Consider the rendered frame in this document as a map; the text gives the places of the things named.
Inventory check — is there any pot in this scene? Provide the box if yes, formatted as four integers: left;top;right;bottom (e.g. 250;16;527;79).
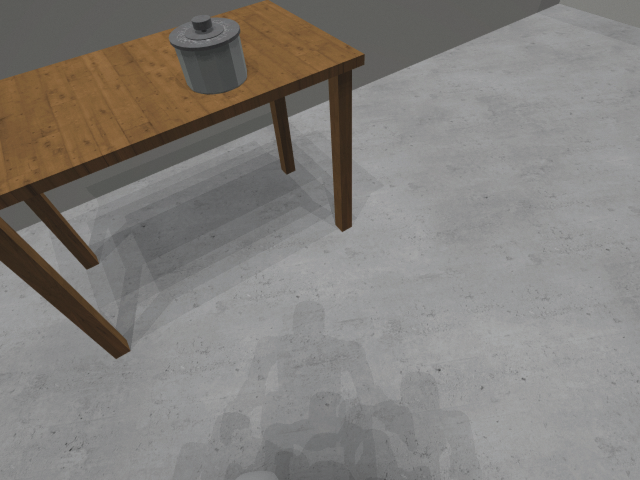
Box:
175;35;247;94

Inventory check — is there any table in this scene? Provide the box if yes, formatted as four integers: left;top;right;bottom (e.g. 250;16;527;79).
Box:
0;0;365;359

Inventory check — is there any lid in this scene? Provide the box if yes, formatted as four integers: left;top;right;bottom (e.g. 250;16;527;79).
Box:
169;17;240;51

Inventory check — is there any knob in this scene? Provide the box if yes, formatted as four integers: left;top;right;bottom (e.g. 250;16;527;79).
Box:
191;15;212;30

